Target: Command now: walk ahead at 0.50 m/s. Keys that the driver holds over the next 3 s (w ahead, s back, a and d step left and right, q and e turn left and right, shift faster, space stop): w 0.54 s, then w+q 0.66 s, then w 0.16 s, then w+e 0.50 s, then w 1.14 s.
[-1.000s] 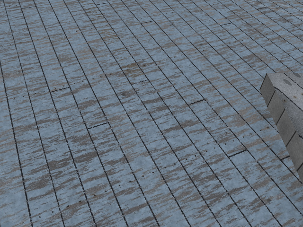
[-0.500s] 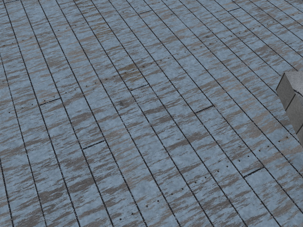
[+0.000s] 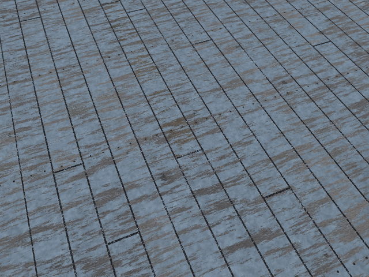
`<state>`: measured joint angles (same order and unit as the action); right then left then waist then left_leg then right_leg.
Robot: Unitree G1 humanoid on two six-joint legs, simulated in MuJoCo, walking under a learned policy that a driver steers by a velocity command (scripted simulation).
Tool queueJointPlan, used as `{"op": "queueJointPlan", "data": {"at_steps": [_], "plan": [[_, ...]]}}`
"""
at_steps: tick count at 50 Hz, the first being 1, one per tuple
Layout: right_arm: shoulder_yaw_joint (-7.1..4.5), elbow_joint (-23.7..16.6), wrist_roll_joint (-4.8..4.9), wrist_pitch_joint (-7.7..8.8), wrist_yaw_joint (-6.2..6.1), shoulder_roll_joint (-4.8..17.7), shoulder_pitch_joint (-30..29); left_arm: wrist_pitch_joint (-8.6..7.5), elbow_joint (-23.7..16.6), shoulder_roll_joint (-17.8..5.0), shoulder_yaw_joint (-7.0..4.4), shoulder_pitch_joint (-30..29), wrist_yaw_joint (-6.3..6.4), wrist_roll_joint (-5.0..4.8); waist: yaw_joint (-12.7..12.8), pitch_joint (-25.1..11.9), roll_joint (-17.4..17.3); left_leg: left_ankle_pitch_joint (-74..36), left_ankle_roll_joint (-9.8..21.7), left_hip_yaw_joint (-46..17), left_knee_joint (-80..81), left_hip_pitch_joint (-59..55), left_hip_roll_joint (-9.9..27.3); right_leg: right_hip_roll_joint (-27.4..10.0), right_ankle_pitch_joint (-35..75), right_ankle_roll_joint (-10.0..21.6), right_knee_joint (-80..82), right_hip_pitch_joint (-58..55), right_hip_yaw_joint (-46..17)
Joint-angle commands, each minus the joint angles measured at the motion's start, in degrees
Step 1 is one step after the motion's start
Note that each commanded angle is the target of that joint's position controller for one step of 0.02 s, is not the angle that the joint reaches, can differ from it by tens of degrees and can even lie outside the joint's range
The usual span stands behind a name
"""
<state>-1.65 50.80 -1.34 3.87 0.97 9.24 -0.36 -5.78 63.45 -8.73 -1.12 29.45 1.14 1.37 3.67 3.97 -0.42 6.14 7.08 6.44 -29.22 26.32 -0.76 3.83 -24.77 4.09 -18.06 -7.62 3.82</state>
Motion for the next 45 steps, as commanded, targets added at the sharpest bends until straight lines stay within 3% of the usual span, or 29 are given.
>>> {"op": "queueJointPlan", "data": {"at_steps": [1,2,3,4,5,7,9,12,17,22,25,27,28,29,30,31,32,33,35,37,40,45], "plan": [[-4.42,5.44,-1.98,1.20,-1.66,13.14,29.70,-0.32,-3.92,-6.86,-0.95,-0.50,0.03,-0.88,-13.99,-16.29,-1.52,3.70,5.83,-15.95,3.71,-34.54,12.96,-9.97,38.77,3.34,-39.08,17.36,-0.20],[-5.24,5.41,-1.89,0.68,-0.99,16.20,29.07,0.02,-3.81,-1.96,-0.51,7.29,-0.70,-2.83,-9.19,-20.66,-13.00,4.85,15.00,-44.07,10.62,-46.06,26.53,1.29,-6.13,1.39,-58.53,37.73,-0.82],[-4.72,4.79,0.27,0.11,-0.41,12.91,23.49,0.46,-4.06,-7.18,-1.78,1.53,-0.49,-1.16,-8.10,-14.48,-2.59,12.69,12.53,-41.74,13.90,-39.38,22.85,-2.80,-1.30,2.42,-60.37,42.53,-7.20],[-3.63,3.77,0.73,0.28,-0.15,9.43,17.69,0.18,-6.11,-7.21,-2.00,-4.21,-0.82,-0.77,-6.49,-6.39,-1.50,11.79,10.20,-33.03,16.17,-30.45,20.79,-4.97,4.40,2.41,-57.44,43.56,-6.99],[-2.88,3.83,0.40,0.77,0.03,6.67,15.48,0.07,-6.48,-6.24,-2.01,-6.38,-0.97,-0.66,-4.96,-2.73,0.68,5.51,8.36,-27.39,18.19,-24.24,18.19,-6.68,7.51,2.19,-54.35,41.65,-6.76],[-1.77,5.51,0.49,1.56,-0.61,3.69,16.65,1.41,-6.11,-4.18,-1.94,-5.20,-1.55,0.58,-2.14,-1.59,-0.95,-1.88,5.18,-18.95,19.85,-18.08,13.80,-8.51,9.36,0.97,-49.45,36.60,-6.21],[-1.73,7.05,0.62,2.41,-0.93,4.76,20.27,2.42,-6.45,-3.37,-2.03,-5.61,-2.13,0.81,-1.44,-1.56,-1.68,-8.34,4.88,-15.78,20.33,-17.44,12.66,-8.57,10.13,-0.08,-47.28,36.42,-4.89],[-1.89,7.87,0.74,2.63,-1.03,6.93,23.56,3.31,-8.97,-4.12,-2.17,-12.51,-2.62,0.84,-2.02,0.42,-2.40,-10.81,4.36,-12.53,21.99,-18.18,11.47,-9.78,15.11,-1.48,-42.61,42.27,-3.09],[-1.16,8.68,0.69,2.46,-1.06,6.37,28.77,3.26,-13.24,-4.13,-1.63,-24.97,-2.88,-0.03,-5.03,1.98,-3.18,-18.57,2.60,-9.05,22.13,-22.02,9.69,-9.08,23.27,-2.73,-28.12,45.15,-0.24],[-1.05,10.18,0.19,2.31,-1.70,6.96,33.05,2.75,-15.84,-4.26,-1.13,-32.23,-2.71,-0.27,-7.04,2.60,-4.05,-24.17,3.35,-8.27,19.94,-30.40,11.80,-6.79,23.54,-0.91,-18.13,44.56,1.48],[-1.35,10.34,-0.22,2.13,-2.22,7.97,31.50,2.00,-16.19,-5.36,-1.58,-30.77,-2.42,-0.22,-4.89,1.78,-4.22,-35.44,3.27,-7.44,14.82,-33.97,13.50,-4.87,17.79,1.73,-14.35,39.85,1.89],[-1.69,10.23,-0.31,1.87,-2.33,9.08,29.70,1.31,-12.94,-7.04,-2.66,-20.35,-1.65,-0.13,-0.38,-3.58,-4.35,-46.84,2.01,-6.16,2.82,-33.81,12.66,-1.33,15.24,3.97,-11.05,27.32,2.99],[-1.50,9.87,0.20,1.69,-2.16,8.59,28.90,0.67,-9.87,-8.64,-3.55,-10.77,-1.12,0.57,3.52,-8.39,-2.65,-40.64,1.01,-5.19,-8.48,-27.40,10.55,-2.73,18.42,5.46,-7.90,13.86,1.19],[-0.77,7.77,0.91,1.75,-1.85,6.28,29.05,0.27,-8.36,-13.89,-4.96,-0.94,-0.48,2.10,6.12,-16.07,3.57,-17.62,0.11,-3.37,-26.15,-14.82,6.84,-16.80,14.54,8.24,-7.30,-1.13,-13.98],[-0.20,7.89,3.18,1.34,-1.49,1.34,37.00,0.76,-8.62,-17.50,-5.82,-1.36,-1.11,2.04,1.70,-21.26,14.50,25.63,-1.53,-3.51,-45.10,4.04,-3.73,-30.90,12.26,16.00,0.13,-11.92,-40.25],[-1.66,8.01,1.42,0.74,-1.77,7.28,31.44,1.46,-9.57,-13.71,-5.23,-7.06,-1.51,-0.06,0.66,-14.95,3.32,20.32,-0.68,-9.85,-47.30,7.81,0.50,-27.39,4.64,13.29,2.92,-4.18,-37.24],[-1.85,6.32,1.11,0.90,-1.40,6.99,26.20,1.22,-10.61,-9.88,-4.01,-13.11,-1.69,-0.37,-1.02,-6.81,2.20,14.62,-0.64,-10.00,-44.57,8.19,2.57,-25.21,4.76,10.81,5.47,5.14,-28.15],[-1.77,6.13,1.00,0.85,-1.25,5.66,24.60,0.70,-10.58,-7.25,-3.30,-15.49,-1.85,-0.11,-2.45,-2.98,0.91,11.39,-0.78,-9.81,-41.64,6.32,4.43,-22.61,9.69,8.48,7.83,11.31,-21.76],[-1.87,6.59,-0.32,-0.65,-0.53,3.95,25.75,-0.10,-9.21,-4.64,-2.44,-14.68,-1.08,-0.38,-4.89,-1.22,3.23,9.10,-1.68,-9.42,-38.14,2.13,5.97,-18.69,16.28,4.99,9.63,17.08,-12.35],[-2.12,5.86,-0.44,-1.83,0.05,3.20,24.89,-1.08,-8.13,-5.53,-2.51,-11.59,-0.73,-0.65,-5.57,-1.35,3.26,7.44,-2.18,-8.71,-37.42,2.80,5.91,-18.07,23.00,4.22,9.94,17.02,-8.08],[-2.28,3.54,-0.27,-2.80,0.61,3.25,19.08,-1.49,-7.61,-7.14,-2.81,-8.78,-0.47,-0.70,-5.29,-0.05,3.67,1.93,-2.87,-7.53,-35.08,9.28,6.70,-17.28,28.42,2.64,10.48,15.14,-2.45],[-1.72,-0.43,0.10,-2.67,1.38,3.04,8.58,-1.39,-6.82,-6.77,-2.31,-4.93,0.02,-0.56,-3.47,1.97,4.00,-6.46,-3.55,-3.97,-21.76,12.23,5.73,-15.56,36.82,1.00,9.93,12.19,4.54]]}}
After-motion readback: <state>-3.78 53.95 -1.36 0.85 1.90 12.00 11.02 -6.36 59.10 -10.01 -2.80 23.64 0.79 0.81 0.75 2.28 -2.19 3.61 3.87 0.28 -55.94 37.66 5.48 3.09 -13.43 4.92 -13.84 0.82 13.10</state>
